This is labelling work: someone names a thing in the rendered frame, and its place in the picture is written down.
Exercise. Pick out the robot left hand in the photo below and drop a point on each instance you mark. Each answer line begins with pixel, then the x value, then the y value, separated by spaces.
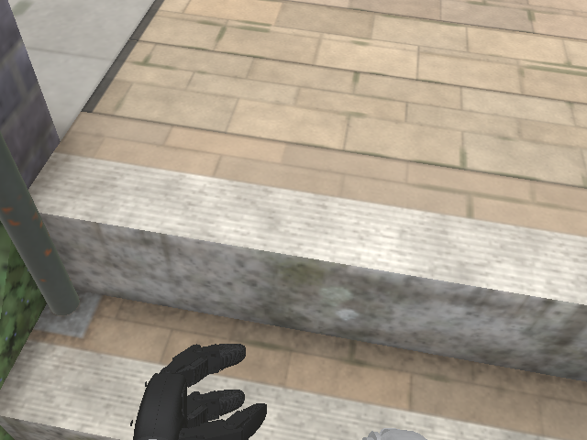
pixel 167 413

